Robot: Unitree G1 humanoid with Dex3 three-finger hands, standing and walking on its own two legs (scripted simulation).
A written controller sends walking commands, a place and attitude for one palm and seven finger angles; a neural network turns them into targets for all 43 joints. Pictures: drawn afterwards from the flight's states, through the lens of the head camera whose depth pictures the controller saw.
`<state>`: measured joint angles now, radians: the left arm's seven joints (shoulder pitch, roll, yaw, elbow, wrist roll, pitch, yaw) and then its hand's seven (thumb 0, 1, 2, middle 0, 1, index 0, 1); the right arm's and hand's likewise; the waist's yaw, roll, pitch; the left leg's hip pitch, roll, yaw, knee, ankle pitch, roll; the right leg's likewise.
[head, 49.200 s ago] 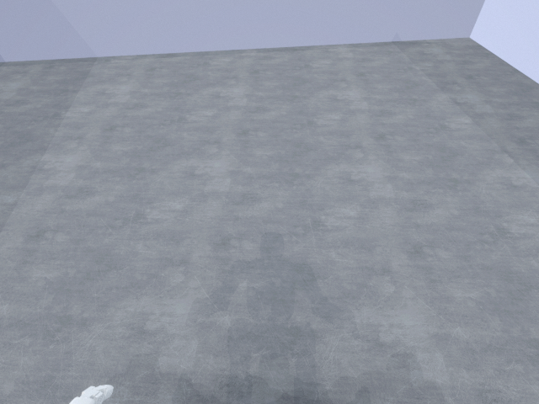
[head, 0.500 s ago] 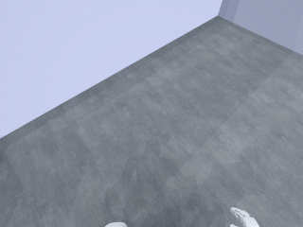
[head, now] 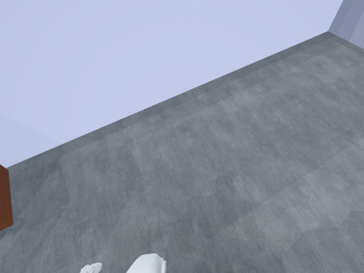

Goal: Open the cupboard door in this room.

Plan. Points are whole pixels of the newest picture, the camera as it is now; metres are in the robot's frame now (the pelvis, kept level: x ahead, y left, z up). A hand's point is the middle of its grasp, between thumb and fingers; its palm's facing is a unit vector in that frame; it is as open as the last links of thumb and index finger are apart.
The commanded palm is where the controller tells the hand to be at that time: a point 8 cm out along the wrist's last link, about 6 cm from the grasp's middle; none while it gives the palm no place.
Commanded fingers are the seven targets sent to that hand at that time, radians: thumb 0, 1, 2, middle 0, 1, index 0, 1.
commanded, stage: turn to face it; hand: left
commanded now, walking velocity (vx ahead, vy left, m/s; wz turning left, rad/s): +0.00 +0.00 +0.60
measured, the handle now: out of the picture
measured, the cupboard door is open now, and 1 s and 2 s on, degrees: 42 42 42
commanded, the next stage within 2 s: take the last steps up to it in 1.86 s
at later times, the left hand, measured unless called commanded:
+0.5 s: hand out of the picture +0.04 +0.27 -0.17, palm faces +0.30 -0.92 -0.25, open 7.4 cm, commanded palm none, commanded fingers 0.00 0.90 0.90 -0.20 -0.30 -0.20 -0.30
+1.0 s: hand out of the picture -0.03 +0.20 -0.18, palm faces +0.57 -0.79 -0.22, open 7.4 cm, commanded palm none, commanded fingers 0.00 0.90 0.90 -0.20 -0.30 -0.20 -0.30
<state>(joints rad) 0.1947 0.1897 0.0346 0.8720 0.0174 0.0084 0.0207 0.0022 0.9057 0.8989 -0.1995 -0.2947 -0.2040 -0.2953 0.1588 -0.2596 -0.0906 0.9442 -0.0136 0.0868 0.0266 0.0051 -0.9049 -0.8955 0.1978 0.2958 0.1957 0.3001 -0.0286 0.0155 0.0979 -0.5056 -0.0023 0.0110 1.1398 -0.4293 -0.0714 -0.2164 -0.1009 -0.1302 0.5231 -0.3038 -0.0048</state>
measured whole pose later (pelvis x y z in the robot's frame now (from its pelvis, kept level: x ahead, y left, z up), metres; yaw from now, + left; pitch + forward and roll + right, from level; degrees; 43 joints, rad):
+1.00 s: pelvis +0.03 +0.01 -0.01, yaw +35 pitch +0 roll +1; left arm 0.23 0.21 0.05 0.89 0.02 0.01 0.01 0.00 0.90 0.90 -0.20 -0.30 -0.21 -0.30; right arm 0.11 -0.25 -0.07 0.92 -0.01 0.07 0.03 0.00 -0.91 -0.90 0.20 0.30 0.19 0.30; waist 0.00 -0.05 0.13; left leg -0.36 0.01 0.09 0.70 -0.37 -0.06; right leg -0.17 -0.16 -0.22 0.59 -0.40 0.04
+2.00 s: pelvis +0.06 +0.01 -0.01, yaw +67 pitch +0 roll +0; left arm 0.24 0.26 0.07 0.98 0.01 0.06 0.02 0.01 0.91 0.90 -0.20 -0.29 -0.20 -0.29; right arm 0.10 -0.19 -0.03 0.93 -0.02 0.02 -0.01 0.00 -0.90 -0.90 0.20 0.30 0.20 0.30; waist 0.04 -0.06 0.09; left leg -0.26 -0.01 0.04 0.57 -0.30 0.03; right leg -0.38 -0.11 -0.07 1.00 -0.52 0.06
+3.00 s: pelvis +0.03 +0.28 +0.00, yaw +73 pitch -1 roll +2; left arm 0.12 0.18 0.06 0.98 0.02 0.00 -0.01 0.00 0.91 0.90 -0.19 -0.29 -0.20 -0.29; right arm 0.35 -0.15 -0.03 1.09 -0.03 -0.06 -0.01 0.00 -0.92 -0.90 0.20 0.30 0.20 0.30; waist -0.01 -0.02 0.03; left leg -0.07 -0.06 0.20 0.30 -0.23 0.08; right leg -0.54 -0.11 -0.06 0.87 -0.20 0.00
